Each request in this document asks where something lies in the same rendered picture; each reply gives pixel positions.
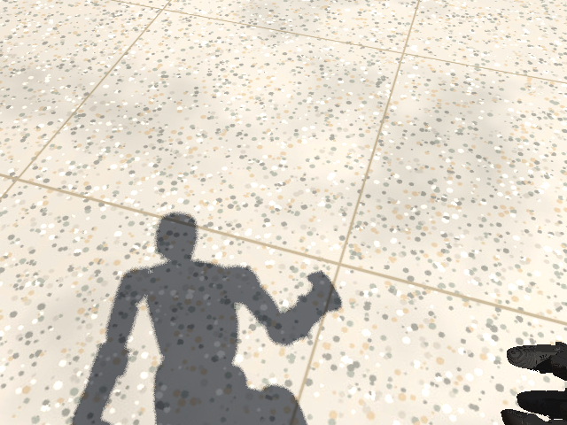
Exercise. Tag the right robot hand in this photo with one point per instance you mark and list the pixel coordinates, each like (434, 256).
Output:
(546, 358)

